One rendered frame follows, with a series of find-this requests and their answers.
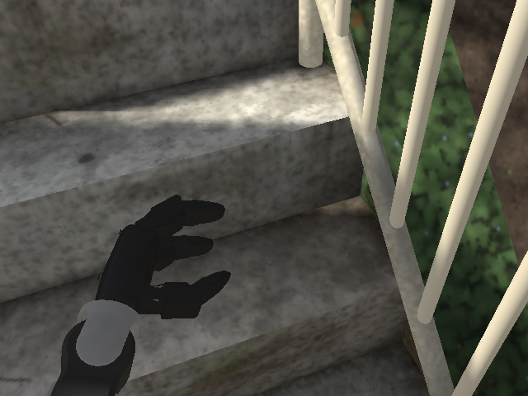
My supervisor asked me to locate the robot left hand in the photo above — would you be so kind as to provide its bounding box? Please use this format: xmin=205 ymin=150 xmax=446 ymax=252
xmin=95 ymin=195 xmax=231 ymax=319

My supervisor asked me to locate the robot left forearm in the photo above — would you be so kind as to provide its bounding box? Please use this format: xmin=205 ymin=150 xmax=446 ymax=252
xmin=42 ymin=299 xmax=140 ymax=396

